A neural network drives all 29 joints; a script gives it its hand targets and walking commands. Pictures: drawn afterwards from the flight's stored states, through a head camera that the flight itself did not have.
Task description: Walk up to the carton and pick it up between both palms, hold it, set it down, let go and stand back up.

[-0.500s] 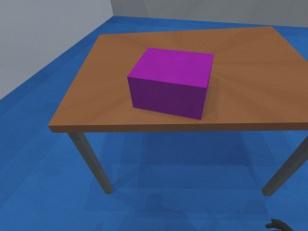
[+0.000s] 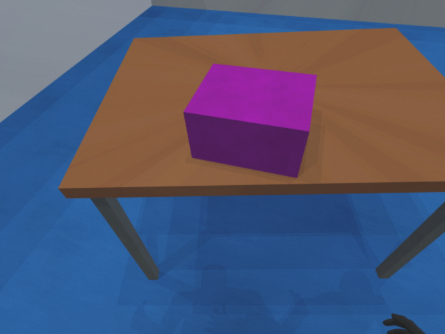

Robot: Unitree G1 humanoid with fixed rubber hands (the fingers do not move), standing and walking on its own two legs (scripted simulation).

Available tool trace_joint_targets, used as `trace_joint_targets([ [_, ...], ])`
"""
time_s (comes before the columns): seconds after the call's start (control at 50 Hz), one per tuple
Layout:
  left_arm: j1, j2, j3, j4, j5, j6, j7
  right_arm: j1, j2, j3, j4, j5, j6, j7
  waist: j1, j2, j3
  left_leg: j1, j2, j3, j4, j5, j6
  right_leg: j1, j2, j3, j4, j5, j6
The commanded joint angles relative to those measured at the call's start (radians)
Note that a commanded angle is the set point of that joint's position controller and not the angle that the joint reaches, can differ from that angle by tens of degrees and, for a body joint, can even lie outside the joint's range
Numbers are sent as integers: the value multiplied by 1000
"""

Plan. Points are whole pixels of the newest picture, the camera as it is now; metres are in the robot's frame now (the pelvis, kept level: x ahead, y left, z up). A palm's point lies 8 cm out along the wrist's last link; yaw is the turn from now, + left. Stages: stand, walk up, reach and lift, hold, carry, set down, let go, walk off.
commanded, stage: walk up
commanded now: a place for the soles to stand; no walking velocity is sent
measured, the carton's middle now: (252, 117) +0.60 -0.07 +0.05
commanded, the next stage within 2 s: none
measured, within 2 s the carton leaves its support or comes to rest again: neither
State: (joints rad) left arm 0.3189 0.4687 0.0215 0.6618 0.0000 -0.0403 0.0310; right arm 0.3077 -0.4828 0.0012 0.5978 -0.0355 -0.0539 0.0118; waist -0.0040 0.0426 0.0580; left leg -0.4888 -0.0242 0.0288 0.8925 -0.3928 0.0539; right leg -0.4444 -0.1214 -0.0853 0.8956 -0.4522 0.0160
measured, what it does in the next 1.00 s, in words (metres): walks ahead: right foot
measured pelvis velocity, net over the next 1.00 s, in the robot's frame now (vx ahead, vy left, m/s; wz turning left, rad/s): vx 0.08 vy -0.06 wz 0.06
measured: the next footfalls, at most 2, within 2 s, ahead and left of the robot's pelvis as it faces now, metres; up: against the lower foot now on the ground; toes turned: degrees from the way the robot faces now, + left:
right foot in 0.76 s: +0.18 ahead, -0.18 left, +0.00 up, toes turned -3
left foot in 1.08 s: +0.20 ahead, +0.07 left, +0.00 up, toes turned +5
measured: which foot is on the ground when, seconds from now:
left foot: down 0.00-0.78, up 0.80-1.00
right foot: down 0.00-0.50, up 0.52-0.74, down 0.76-1.00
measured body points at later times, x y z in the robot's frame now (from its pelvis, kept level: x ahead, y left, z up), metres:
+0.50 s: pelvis +0.02 +0.00 +0.00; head +0.02 -0.01 +0.45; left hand +0.14 +0.33 -0.06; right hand +0.15 -0.32 -0.07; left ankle +0.04 +0.09 -0.69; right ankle +0.02 -0.15 -0.69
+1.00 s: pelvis +0.08 -0.06 +0.00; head +0.10 -0.08 +0.45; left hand +0.15 +0.28 -0.06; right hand +0.22 -0.38 -0.08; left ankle +0.14 +0.07 -0.66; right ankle +0.14 -0.18 -0.69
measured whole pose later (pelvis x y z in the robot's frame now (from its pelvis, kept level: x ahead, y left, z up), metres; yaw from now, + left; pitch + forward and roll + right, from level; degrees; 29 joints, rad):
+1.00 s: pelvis +0.08 -0.06 +0.00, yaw +4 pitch -3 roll +0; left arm 0.37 0.47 0.02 0.66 0.00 -0.07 -0.02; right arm 0.32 -0.51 0.00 0.60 -0.04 -0.06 0.02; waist 0.00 0.05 0.07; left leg -0.55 0.01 0.00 1.05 -0.48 0.03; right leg -0.42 -0.09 -0.10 0.86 -0.39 -0.02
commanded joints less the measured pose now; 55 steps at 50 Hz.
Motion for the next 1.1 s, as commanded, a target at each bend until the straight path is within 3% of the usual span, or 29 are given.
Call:
trace_joint_targets([
  [0.0, -18, 190, 71, 18, -8, -16, -12, -9, -251, -104, 49, 17, -24, -28, 18, 21, -71, 93, 282, -527, -395, 122, 175, -42, 42, 74, -39, -107, -76],
  [0.06, 15, 232, 83, 36, 8, -42, -15, -106, -147, -65, 11, 32, -21, -22, 63, -101, -110, -137, 107, -212, -191, 141, 22, 229, -62, 240, -270, 126, -137],
  [0.1, -28, 278, 90, 29, 8, -45, -13, -49, -135, -65, 31, 29, -16, -19, 19, -173, -105, -70, 45, -48, -59, 33, -29, 159, -216, 395, -368, 106, -220],
  [0.14, -105, 249, 75, 16, 8, -33, -16, -17, -160, -75, 51, 22, -22, -15, -23, -122, -104, 60, 56, -105, -164, 45, 0, 41, -146, 251, -276, 113, -178],
  [0.18, -115, 176, 58, 3, -1, -21, -17, -8, -218, -88, 53, 16, -33, -17, -12, 59, -97, 100, 187, -402, -352, 3, 67, -60, 8, 71, -53, 48, -88],
  [0.2, -90, 170, 61, 13, -5, -17, -17, -17, -245, -94, 48, 13, -32, -19, 5, 62, -80, 82, 257, -534, -409, -10, 129, -64, 51, 55, -27, -41, -72],
  [0.24, -59, 188, 67, 30, -4, -27, -17, -64, -234, -88, 41, 17, -26, -20, 32, 20, -76, 7, 234, -459, -378, 7, 131, 47, 45, 82, -120, -10, -84],
  [0.28, -45, 219, 74, 35, 9, -41, -17, -112, -170, -68, 25, 26, -21, -18, 50, -77, -92, -127, 125, -265, -259, 10, 37, 177, -35, 212, -268, 19, -126],
  [0.32, -51, 270, 83, 36, 11, -42, -15, -83, -145, -67, 34, 26, -16, -12, 22, -159, -91, -77, 40, -90, -100, 35, -18, 129, -166, 373, -385, -41, -190],
  [0.34, -79, 270, 80, 29, 10, -38, -15, -61, -153, -70, 42, 23, -16, -11, 2, -140, -79, -21, 44, -72, -121, 24, -19, 83, -175, 342, -373, -20, -196],
  [0.36, 18, 315, 127, -8, 27, -35, -42, 29, -210, -110, 12, 14, -42, 10, 12, -137, -110, -72, 11, -67, -125, -252, -10, 146, -140, 315, -372, -316, -223],
  [0.42, 13, 284, 125, -15, 41, -20, -53, 90, -245, -135, 42, 2, -53, 17, -10, -56, -51, -3, 24, -157, -265, -396, -17, 3, -79, 228, -290, -481, -190],
  [0.44, -36, 240, 109, -34, 40, -16, -57, 135, -255, -142, 51, 1, -57, 12, -48, 28, -30, 87, 79, -302, -381, -479, 10, -132, -12, 130, -141, -392, -143],
  [0.46, -107, 185, 93, -61, 34, -14, -62, 194, -291, -152, 60, 1, -61, 6, -93, 155, -1, 230, 206, -603, -563, -594, 72, -338, 88, -2, 100, -240, -84],
  [0.48, -163, 191, 94, -76, 27, -15, -64, 239, -321, -165, 60, 3, -67, -2, -124, 102, 52, 359, 328, -811, -608, -510, 167, -526, 76, 61, 240, -125, -75],
  [0.5, -158, 219, 98, -71, 25, -21, -63, 257, -328, -167, 56, 17, -74, -11, -117, 37, 27, 450, 356, -816, -572, -332, 190, -573, 50, 113, 280, -70, -70],
  [0.56, -125, 210, 98, -51, 22, -33, -62, 230, -301, -152, 33, 20, -78, -24, -76, 12, -4, 438, 348, -674, -490, 95, 207, -490, 21, 130, 253, -57, -55],
  [0.66, -49, 200, 108, -46, 5, -53, -68, 101, -280, -139, -30, 14, -76, -11, -16, 105, 7, 142, 268, -375, -434, 175, 207, -120, 27, 57, -11, 77, -52],
  [0.7, 112, 194, 123, 15, -3, -58, -65, -24, -250, -129, -68, 19, -64, -6, 92, 72, -48, -64, 184, -192, -261, 86, 144, 226, 69, 3, -199, 258, -62],
  [0.72, 261, 228, 150, 68, -1, -61, -52, -35, -185, -109, -80, 14, -57, -8, 164, -62, -104, -177, 126, -127, -31, 82, 106, 439, 108, 10, -238, 229, -64],
  [0.74, 351, 291, 171, 79, 12, -66, -30, 24, -89, -80, -76, 21, -51, -9, 201, -307, -121, -321, 33, -10, 305, 86, 45, 550, -4, 258, -390, 1, -90],
  [0.76, 271, 339, 161, 26, 15, -66, -17, 83, -57, -65, -70, 31, -42, -14, 137, -420, -94, -434, -49, -30, 423, -150, -19, 471, -238, 711, -559, -131, -140],
  [0.78, 161, 359, 157, -9, 4, -54, -21, 90, -187, -96, -49, 20, -25, -18, 90, -228, -67, -400, -23, -90, 410, -173, -26, 393, -297, 877, -680, -325, -212],
  [0.8, 87, 375, 150, -16, 4, -50, -24, 78, -240, -112, -39, 19, -27, -17, 58, -210, -7, -368, 36, -102, 409, -151, -32, 280, -333, 912, -699, -334, -276],
  [0.82, 53, 335, 144, -13, 0, -48, -25, 62, -262, -119, -25, 23, -30, -12, 43, -115, 33, -335, 90, -104, 375, -78, -34, 203, -289, 768, -647, -272, -286],
  [0.88, 30, 290, 124, -25, 1, -48, -28, 133, -194, -121, 23, 18, -20, 0, 10, -163, 50, -180, 110, -53, 220, 1, -37, 56, -179, 434, -541, -16, -235],
  [1.0, -10, 306, 112, -58, 9, -28, -32, 72, -163, -110, 43, 18, -4, 3, 17, -249, -11, 76, 73, 30, -15, 12, -29, -74, -152, 307, -442, -22, -246],
  [1.06, -44, 221, 71, -68, 4, -9, -27, 158, -186, -124, 85, 2, -20, -17, -44, -119, -82, 306, 32, -1, -218, 44, -5, -181, -65, 176, -159, 41, -169],
  [1.08, -11, 172, 57, -66, 1, -5, -23, 151, -224, -128, 80, -14, -21, -23, -45, 35, -86, 322, 123, -206, -341, -117, 32, -242, -16, 111, -3, -19, -128],
])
